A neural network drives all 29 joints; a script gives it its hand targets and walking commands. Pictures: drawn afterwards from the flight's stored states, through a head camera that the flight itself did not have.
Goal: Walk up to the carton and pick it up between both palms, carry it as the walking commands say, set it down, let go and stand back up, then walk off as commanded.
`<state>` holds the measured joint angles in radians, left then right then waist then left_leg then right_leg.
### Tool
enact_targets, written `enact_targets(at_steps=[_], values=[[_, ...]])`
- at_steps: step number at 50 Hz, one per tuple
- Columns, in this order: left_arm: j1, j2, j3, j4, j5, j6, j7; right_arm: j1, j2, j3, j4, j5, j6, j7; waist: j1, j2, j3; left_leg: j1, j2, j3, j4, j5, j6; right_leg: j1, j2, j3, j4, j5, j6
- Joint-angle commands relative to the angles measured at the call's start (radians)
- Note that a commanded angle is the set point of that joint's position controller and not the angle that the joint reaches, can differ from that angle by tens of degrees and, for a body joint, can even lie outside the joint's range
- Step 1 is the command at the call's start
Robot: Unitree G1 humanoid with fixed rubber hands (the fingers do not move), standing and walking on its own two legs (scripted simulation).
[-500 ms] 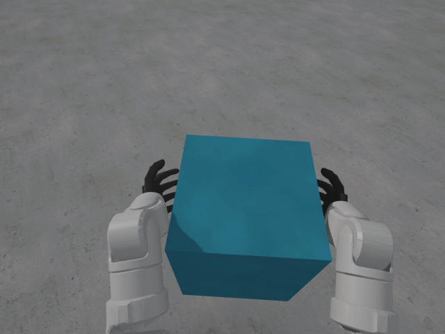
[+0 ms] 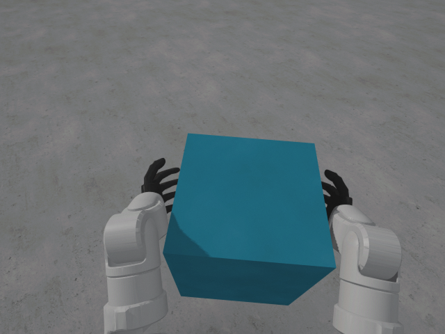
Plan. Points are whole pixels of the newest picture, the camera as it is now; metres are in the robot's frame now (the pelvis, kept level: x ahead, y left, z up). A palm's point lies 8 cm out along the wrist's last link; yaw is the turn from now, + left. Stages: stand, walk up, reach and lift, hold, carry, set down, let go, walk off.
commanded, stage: carry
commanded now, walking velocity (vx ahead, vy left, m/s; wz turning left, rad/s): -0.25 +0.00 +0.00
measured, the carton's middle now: (242, 226) +0.29 +0.00 +0.06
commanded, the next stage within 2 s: none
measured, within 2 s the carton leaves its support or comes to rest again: neither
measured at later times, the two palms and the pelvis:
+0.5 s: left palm (159, 248) +0.22 +0.13 +0.10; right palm (358, 266) +0.21 -0.17 +0.08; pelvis -0.07 -0.01 -0.01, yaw -1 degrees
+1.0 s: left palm out of the picture +0.10 +0.10 +0.11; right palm out of the picture +0.09 -0.20 +0.10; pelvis -0.19 -0.05 +0.00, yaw -2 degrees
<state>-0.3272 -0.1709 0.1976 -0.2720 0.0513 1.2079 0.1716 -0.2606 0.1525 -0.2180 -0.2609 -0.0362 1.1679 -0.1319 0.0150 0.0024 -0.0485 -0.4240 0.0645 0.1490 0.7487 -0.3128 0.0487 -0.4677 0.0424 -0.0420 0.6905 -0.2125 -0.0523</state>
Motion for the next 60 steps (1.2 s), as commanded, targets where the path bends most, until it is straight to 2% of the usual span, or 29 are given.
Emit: enact_targets(at_steps=[1, 3, 6, 7, 10, 11, 14, 17, 18, 20, 23, 24, 25, 26, 28, 30, 34, 36, 38, 39, 40, 47, 49, 50, 51, 53, 55, 58, 60], values=[[-0.183, -0.838, -0.649, -0.054, -0.25, 0.019, -0.158, -0.414, 0.834, 0.748, -0.228, 0.267, 0.048, 0.092, -0.003, -0.037, -0.21, 0.073, 0.073, -0.152, -0.21, -0.156, -0.001, -0.006, -0.243, 0.29, -0.27, -0.078, -0.027], [-0.285, -0.862, -0.706, -0.13, -0.274, 0.012, -0.164, -0.409, 0.843, 0.714, -0.209, 0.253, 0.041, 0.102, -0.007, -0.014, -0.214, 0.077, 0.013, -0.125, -0.108, -0.131, -0.024, -0.021, -0.308, 0.368, -0.336, -0.004, -0.052], [-0.132, -0.874, -0.66, -0.054, -0.249, 0.024, -0.173, -0.393, 0.864, 0.757, -0.24, 0.255, 0.054, 0.098, -0.006, -0.177, -0.282, 0.13, 0.018, -0.136, -0.077, -0.12, -0.004, -0.02, -0.286, 0.315, -0.374, -0.157, -0.025], [-0.213, -0.876, -0.672, -0.074, -0.252, 0.019, -0.173, -0.425, 0.867, 0.757, -0.229, 0.267, 0.049, 0.104, -0.003, -0.083, -0.273, 0.131, -0.001, -0.115, -0.069, -0.099, -0.01, -0.02, -0.305, 0.322, -0.369, -0.134, -0.039], [-0.226, -0.912, -0.702, -0.133, -0.279, 0.004, -0.189, -0.481, 0.92, 0.794, -0.325, 0.299, 0.03, 0.111, -0.008, -0.054, -0.302, 0.207, 0.019, -0.136, -0.18, -0.094, 0.011, -0.056, -0.247, 0.266, -0.339, -0.109, -0.004], [-0.249, -0.883, -0.692, -0.136, -0.27, 0.001, -0.183, -0.55, 0.864, 0.792, -0.361, 0.31, 0.022, 0.112, -0.007, -0.037, -0.241, 0.17, 0.051, -0.181, -0.246, -0.136, 0.025, -0.093, -0.231, 0.242, -0.325, -0.249, 0.0], [-0.232, -0.866, -0.707, -0.086, -0.254, 0.032, -0.17, -0.346, 0.85, 0.716, -0.188, 0.254, 0.063, 0.115, -0.03, 0.33, -0.194, 0.014, 0.392, -0.494, -0.568, -0.244, 0.154, -0.138, -0.041, 0.006, 0.286, -0.332, 0.058], [-0.284, -0.908, -0.712, -0.103, -0.288, 0.014, -0.18, -0.483, 0.83, 0.749, -0.288, 0.273, 0.041, 0.122, 0.004, 0.169, -0.237, -0.116, 0.327, -0.333, -0.546, -0.185, 0.114, 0.028, -0.049, -0.018, 0.452, -0.264, 0.059], [-0.258, -0.93, -0.715, -0.087, -0.28, 0.017, -0.174, -0.506, 0.846, 0.766, -0.323, 0.286, 0.038, 0.116, 0.01, 0.198, -0.262, -0.069, 0.298, -0.261, -0.511, -0.115, 0.075, 0.041, -0.059, -0.022, 0.382, -0.261, 0.045], [-0.284, -0.892, -0.73, -0.124, -0.288, 0.019, -0.179, -0.416, 0.842, 0.75, -0.257, 0.27, 0.039, 0.12, 0.001, 0.27, -0.262, -0.031, 0.284, -0.269, -0.463, -0.054, 0.079, 0.051, -0.078, -0.033, 0.182, -0.254, 0.034], [-0.248, -0.914, -0.726, -0.121, -0.296, 0.008, -0.175, -0.447, 0.845, 0.765, -0.299, 0.281, 0.035, 0.113, 0.014, 0.127, -0.339, 0.059, 0.258, -0.301, -0.335, 0.113, 0.022, 0.155, -0.089, 0.103, -0.165, -0.163, 0.004], [-0.265, -0.911, -0.725, -0.153, -0.306, 0.002, -0.182, -0.388, 0.881, 0.765, -0.278, 0.278, 0.036, 0.117, 0.003, -0.026, -0.361, -0.032, 0.138, -0.196, -0.139, 0.12, -0.044, 0.216, -0.27, 0.354, -0.267, -0.025, -0.049], [-0.204, -0.909, -0.725, -0.189, -0.304, -0.007, -0.186, -0.372, 0.88, 0.792, -0.334, 0.284, 0.026, 0.12, 0.013, -0.259, -0.342, -0.201, -0.022, -0.056, 0.093, -0.163, -0.09, 0.269, -0.463, 0.534, -0.311, 0.332, -0.134], [-0.199, -0.923, -0.719, -0.194, -0.299, -0.011, -0.189, -0.385, 0.881, 0.795, -0.34, 0.283, 0.024, 0.115, 0.016, -0.309, -0.301, -0.167, -0.051, -0.121, 0.335, -0.299, -0.079, 0.142, -0.495, 0.555, -0.319, 0.431, -0.217], [-0.194, -0.931, -0.708, -0.192, -0.278, -0.018, -0.196, -0.442, 0.926, 0.804, -0.337, 0.309, 0.01, 0.122, 0.011, -0.069, -0.314, -0.093, -0.05, -0.181, 0.455, -0.19, -0.057, 0.093, -0.434, 0.432, -0.344, 0.207, -0.169], [-0.173, -0.939, -0.726, -0.212, -0.287, -0.026, -0.195, -0.413, 0.933, 0.826, -0.366, 0.318, 0.003, 0.123, -0.006, -0.156, -0.351, -0.058, -0.001, -0.164, 0.309, -0.171, -0.038, 0.112, -0.36, 0.252, -0.234, 0.444, -0.113], [-0.075, -0.897, -0.695, -0.158, -0.266, -0.011, -0.186, -0.392, 0.88, 0.83, -0.395, 0.327, 0.025, 0.108, -0.002, -0.255, -0.4, 0.024, -0.063, -0.077, -0.132, -0.164, -0.039, 0.322, -0.302, 0.252, -0.142, 0.864, -0.097], [-0.054, -0.859, -0.73, -0.206, -0.274, -0.015, -0.18, -0.288, 0.82, 0.791, -0.362, 0.298, 0.026, 0.116, -0.004, -0.045, -0.476, 0.243, 0.042, -0.16, -0.278, 0.213, -0.026, 0.239, -0.237, 0.177, -0.022, 0.679, -0.013], [-0.113, -0.86, -0.749, -0.233, -0.289, -0.019, -0.179, -0.272, 0.858, 0.784, -0.334, 0.298, 0.017, 0.12, -0.033, 0.224, -0.415, 0.381, 0.335, -0.412, -0.206, 0.951, 0.126, -0.107, -0.062, 0.015, 0.144, -0.07, 0.077], [-0.127, -0.884, -0.74, -0.226, -0.292, -0.011, -0.187, -0.292, 0.879, 0.794, -0.335, 0.299, 0.022, 0.123, -0.038, 0.202, -0.378, 0.328, 0.433, -0.491, -0.252, 0.971, 0.205, -0.155, -0.028, 0.008, 0.306, -0.411, 0.074], [-0.173, -0.9, -0.764, -0.273, -0.31, -0.02, -0.189, -0.291, 0.875, 0.792, -0.358, 0.292, 0.017, 0.126, -0.034, 0.112, -0.404, 0.305, 0.418, -0.462, -0.274, 0.834, 0.216, -0.115, -0.037, 0.034, 0.416, -0.413, 0.07], [-0.068, -0.879, -0.748, -0.187, -0.282, 0.024, -0.185, -0.247, 0.821, 0.751, -0.3, 0.255, 0.042, 0.111, 0.006, 0.268, -0.317, 0.103, 0.244, -0.289, -0.203, 0.604, 0.075, 0.114, -0.067, -0.013, -0.023, -0.116, 0.068], [-0.175, -0.87, -0.771, -0.264, -0.299, 0.008, -0.179, -0.228, 0.861, 0.728, -0.263, 0.251, 0.041, 0.117, -0.004, 0.086, -0.387, 0.061, 0.119, -0.19, -0.029, 0.461, -0.036, 0.231, -0.249, 0.225, -0.184, 0.306, 0.006], [-0.122, -0.877, -0.77, -0.248, -0.306, 0.003, -0.18, -0.253, 0.837, 0.758, -0.34, 0.265, 0.032, 0.115, 0.002, -0.097, -0.397, -0.057, 0.022, -0.112, 0.077, 0.128, -0.08, 0.31, -0.394, 0.348, -0.165, 0.719, -0.072], [-0.136, -0.87, -0.748, -0.235, -0.303, 0.01, -0.183, -0.299, 0.838, 0.761, -0.326, 0.27, 0.04, 0.11, 0.014, -0.214, -0.359, -0.109, -0.057, -0.079, 0.274, -0.328, -0.077, 0.262, -0.498, 0.418, -0.245, 0.772, -0.162], [-0.11, -0.874, -0.724, -0.217, -0.284, 0.012, -0.193, -0.397, 0.85, 0.804, -0.378, 0.303, 0.037, 0.113, 0.017, -0.141, -0.25, -0.093, -0.041, -0.18, 0.488, -0.304, -0.069, 0.105, -0.476, 0.4, -0.324, 0.489, -0.185], [-0.167, -0.888, -0.716, -0.255, -0.301, 0.0, -0.202, -0.379, 0.907, 0.825, -0.342, 0.307, 0.04, 0.119, 0.004, -0.203, -0.237, -0.1, -0.019, -0.174, 0.471, -0.193, -0.054, 0.099, -0.384, 0.269, -0.347, 0.23, -0.128], [-0.127, -0.913, -0.725, -0.243, -0.295, -0.005, -0.196, -0.395, 0.886, 0.821, -0.412, 0.319, 0.028, 0.111, 0.003, -0.137, -0.313, -0.061, -0.04, -0.138, 0.228, -0.251, -0.067, 0.207, -0.36, 0.299, -0.338, 0.297, -0.125], [-0.078, -0.877, -0.708, -0.221, -0.276, 0.0, -0.187, -0.388, 0.863, 0.822, -0.405, 0.328, 0.037, 0.112, 0.001, -0.189, -0.284, 0.013, -0.049, -0.118, 0.077, -0.265, -0.067, 0.174, -0.339, 0.276, -0.354, 0.31, -0.124]])
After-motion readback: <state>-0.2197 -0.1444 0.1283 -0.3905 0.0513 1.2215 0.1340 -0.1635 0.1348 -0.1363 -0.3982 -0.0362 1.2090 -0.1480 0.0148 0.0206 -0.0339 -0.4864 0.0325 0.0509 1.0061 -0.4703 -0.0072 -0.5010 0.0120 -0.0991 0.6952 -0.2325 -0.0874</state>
